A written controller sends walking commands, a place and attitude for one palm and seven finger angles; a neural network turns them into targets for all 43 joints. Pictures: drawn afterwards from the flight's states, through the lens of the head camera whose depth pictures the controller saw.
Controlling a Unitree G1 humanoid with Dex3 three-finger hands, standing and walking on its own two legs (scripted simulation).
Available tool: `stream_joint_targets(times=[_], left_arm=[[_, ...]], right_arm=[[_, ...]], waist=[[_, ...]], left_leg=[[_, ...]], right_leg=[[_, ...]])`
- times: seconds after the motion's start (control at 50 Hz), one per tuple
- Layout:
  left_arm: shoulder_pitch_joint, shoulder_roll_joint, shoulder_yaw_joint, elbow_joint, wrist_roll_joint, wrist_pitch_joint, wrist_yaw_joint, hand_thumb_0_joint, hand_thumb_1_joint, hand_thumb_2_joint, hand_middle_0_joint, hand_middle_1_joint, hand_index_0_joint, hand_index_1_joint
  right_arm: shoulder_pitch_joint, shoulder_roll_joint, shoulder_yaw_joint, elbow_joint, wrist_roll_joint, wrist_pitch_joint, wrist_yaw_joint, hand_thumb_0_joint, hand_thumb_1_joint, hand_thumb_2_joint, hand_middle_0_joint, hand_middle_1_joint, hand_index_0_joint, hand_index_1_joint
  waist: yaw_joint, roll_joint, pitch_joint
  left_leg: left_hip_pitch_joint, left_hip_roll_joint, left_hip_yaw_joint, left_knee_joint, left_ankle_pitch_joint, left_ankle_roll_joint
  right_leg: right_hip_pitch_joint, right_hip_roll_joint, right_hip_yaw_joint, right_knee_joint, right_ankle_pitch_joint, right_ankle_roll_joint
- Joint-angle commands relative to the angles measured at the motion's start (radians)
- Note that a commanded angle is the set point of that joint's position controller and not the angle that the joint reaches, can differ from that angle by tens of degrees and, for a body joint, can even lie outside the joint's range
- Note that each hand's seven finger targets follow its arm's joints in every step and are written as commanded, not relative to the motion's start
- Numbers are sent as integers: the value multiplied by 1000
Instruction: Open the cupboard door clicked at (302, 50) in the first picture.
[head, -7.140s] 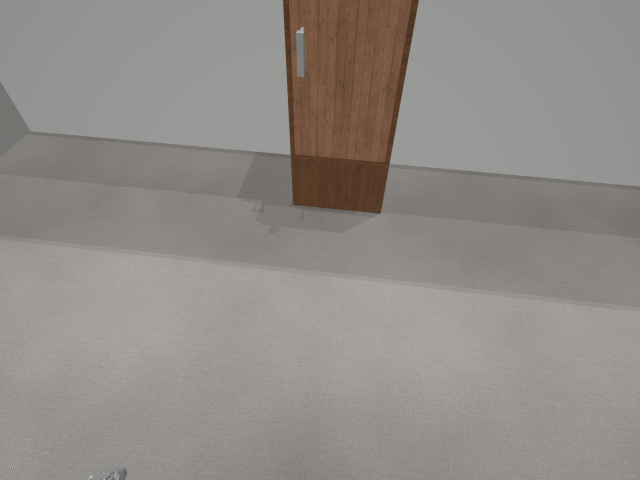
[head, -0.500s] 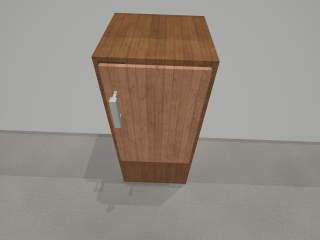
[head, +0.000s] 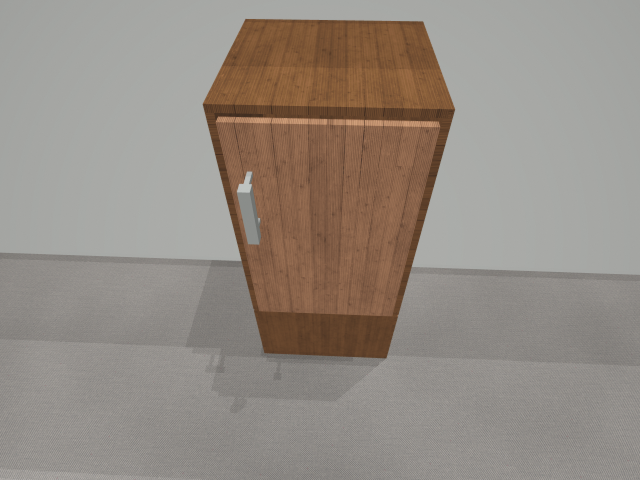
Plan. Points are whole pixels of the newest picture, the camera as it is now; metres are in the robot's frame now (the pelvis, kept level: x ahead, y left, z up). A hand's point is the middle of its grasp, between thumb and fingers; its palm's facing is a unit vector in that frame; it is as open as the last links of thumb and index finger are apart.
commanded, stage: come to a stop and stand still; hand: left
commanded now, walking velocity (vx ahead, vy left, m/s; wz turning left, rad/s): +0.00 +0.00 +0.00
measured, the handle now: (251, 208) +0.59 +0.17 -0.04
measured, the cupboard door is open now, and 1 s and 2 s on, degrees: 0 0 0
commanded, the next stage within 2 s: look again from close up in 0.06 s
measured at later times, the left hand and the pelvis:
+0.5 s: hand out of the picture +0.03 +0.15 -0.17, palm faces +0.00 -0.98 -0.19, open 7.3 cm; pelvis +0.03 -0.02 +0.00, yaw -1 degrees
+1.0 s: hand (208, 399) +0.23 +0.16 -0.03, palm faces +0.23 -0.96 -0.12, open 7.5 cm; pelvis +0.03 -0.03 -0.01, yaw +2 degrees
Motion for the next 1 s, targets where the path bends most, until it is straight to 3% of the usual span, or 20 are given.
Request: stream_joint_targets(times=[0.0, 0.18, 0.3, 0.46, 0.54, 0.76, 0.78, 0.8, 0.82, 0.84, 0.86, 0.88, 0.9, 0.92, 0.94, 0.96, 0.98], left_arm=[[39, 93, 9, -24, -2, -19, 1, 0, 900, 900, -200, -300, -200, -300], [45, 90, 8, 22, -4, -25, 4, 0, 900, 900, -200, -300, -200, -300], [45, 83, 10, 40, -4, -22, 6, 0, 900, 900, -200, -300, -200, -300], [38, 82, 13, 48, -3, -22, 7, 0, 900, 900, -200, -300, -200, -300], [42, 88, 15, 48, -4, -25, 7, 0, 900, 900, -200, -300, -200, -300], [33, 93, 18, 51, -4, -24, 8, 0, 900, 900, -200, -300, -200, -300], [107, 105, 17, 82, 2, -35, 51, 0, 900, 900, -200, -300, -200, -300], [-627, 325, 126, -1463, -201, -249, 36, 0, 877, 890, -202, -315, -202, -315], [-173, 264, 130, -1196, -119, -209, 77, 0, 853, 880, -203, -330, -203, -330], [93, 30, 7, -1043, -155, -78, 104, 0, 830, 870, -205, -345, -205, -345], [71, -66, -32, -1002, -175, -66, 77, 0, 807, 860, -207, -360, -207, -360], [-31, 22, 38, -1024, -175, -109, 59, 0, 783, 850, -208, -375, -208, -375], [-5, 73, 108, -976, -170, -165, 29, 0, 760, 840, -210, -390, -210, -390], [106, 28, 118, -867, -184, -229, -16, 0, 737, 830, -212, -405, -212, -405], [230, 4, 130, -768, -191, -291, -72, 0, 713, 820, -213, -420, -213, -420], [258, -8, 144, -748, -215, -370, -132, 0, 690, 810, -215, -435, -215, -435], [259, 2, 161, -757, -235, -454, -197, 0, 667, 800, -217, -450, -217, -450]], right_arm=[[31, -91, -13, -34, 8, -24, -4, 0, -900, -900, 200, 300, 200, 300], [31, -74, -6, 26, 13, -35, -12, 0, -900, -900, 200, 300, 200, 300], [30, -64, -4, 55, 13, -36, -17, 0, -900, -900, 200, 300, 200, 300], [29, -58, -5, 72, 13, -34, -21, 0, -900, -900, 200, 300, 200, 300], [26, -56, -5, 79, 13, -36, -22, 0, -900, -900, 200, 300, 200, 300], [22, -58, -6, 89, 12, -33, -26, 0, -900, -900, 200, 300, 200, 300], [-62, -93, -17, 18, 24, -31, -18, 0, -900, -900, 200, 300, 200, 300], [-23, -257, -39, -321, 73, -184, -56, 0, -900, -900, 200, 300, 200, 300], [-90, -174, -23, -265, 52, -274, -87, 0, -900, -900, 200, 300, 200, 300], [-94, -132, -43, -269, 77, -301, -83, 0, -900, -900, 200, 300, 200, 300], [-65, -143, -44, -250, 74, -302, -78, 0, -900, -900, 200, 300, 200, 300], [-80, -183, -70, -300, 62, -312, -71, 0, -900, -900, 200, 300, 200, 300], [-66, -204, -86, -318, 40, -310, -68, 0, -900, -900, 200, 300, 200, 300], [-75, -196, -92, -347, 27, -309, -65, 0, -900, -900, 200, 300, 200, 300], [-96, -188, -99, -387, 34, -312, -51, 0, -900, -900, 200, 300, 200, 300], [-113, -183, -100, -411, 30, -312, -38, 0, -900, -900, 200, 300, 200, 300], [-140, -184, -107, -442, 27, -315, -28, 0, -900, -900, 200, 300, 200, 300]], waist=[[0, -44, 42], [3, -32, 17], [6, -8, 28], [9, -36, 34], [10, -36, 9], [12, -34, 24], [33, -53, 65], [-82, 134, -422], [19, 275, -447], [-22, 203, -269], [-38, 79, -120], [-61, 4, -25], [-68, -125, -58], [-43, -243, -64], [3, -246, -60], [27, -290, -96], [48, -280, -132]], left_leg=[[-7, 114, -149, -167, -108, 4], [54, 116, -119, -127, 73, -4], [62, 120, -115, -129, 97, -6], [70, 122, -104, -117, 135, -9], [94, 122, -101, -107, 170, -11], [103, 124, -93, -105, 196, -17], [20, 131, -65, 117, 245, -49], [278, 16, -90, -33, 383, -14], [388, 56, -101, -55, 555, -8], [283, 71, -117, -62, 556, -32], [178, 69, -124, -22, 487, -28], [73, 45, -138, 36, 342, -25], [-2, 23, -126, 88, 239, -23], [-97, 14, -121, 149, 179, -24], [-176, 0, -116, 194, 150, -33], [-259, -5, -109, 248, 116, -42], [-337, -12, -100, 304, 82, -48]], right_leg=[[-33, -52, 97, -117, -34, -50], [3, -62, 95, -117, 90, -46], [12, -58, 88, -116, 102, -46], [27, -63, 87, -119, 160, -47], [45, -66, 89, -116, 213, -50], [56, -70, 84, -120, 264, -52], [25, -125, 164, -139, 647, -18], [116, -26, 70, -35, 583, -53], [74, 28, 50, 28, 364, -64], [-65, 41, -22, 49, 132, -42], [-120, 38, -37, 21, 126, -30], [-178, 40, -43, 2, 163, -26], [-226, 45, -51, 19, 163, -21], [-276, 48, -57, 74, 148, -16], [-287, 45, -46, 129, 155, -20], [-317, 45, -35, 195, 150, -20], [-339, 43, -13, 257, 144, -22]])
